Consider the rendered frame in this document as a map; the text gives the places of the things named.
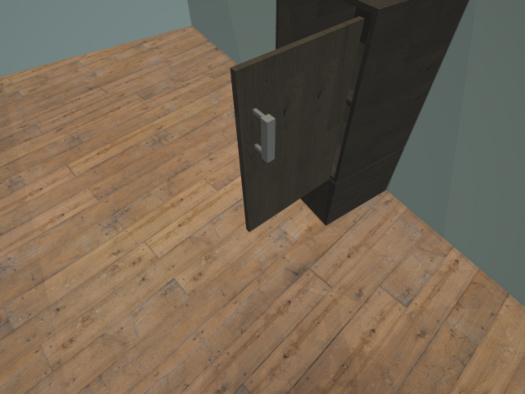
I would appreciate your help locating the handle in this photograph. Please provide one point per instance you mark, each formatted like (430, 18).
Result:
(268, 130)

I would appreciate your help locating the cupboard door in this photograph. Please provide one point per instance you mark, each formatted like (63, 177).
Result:
(304, 86)

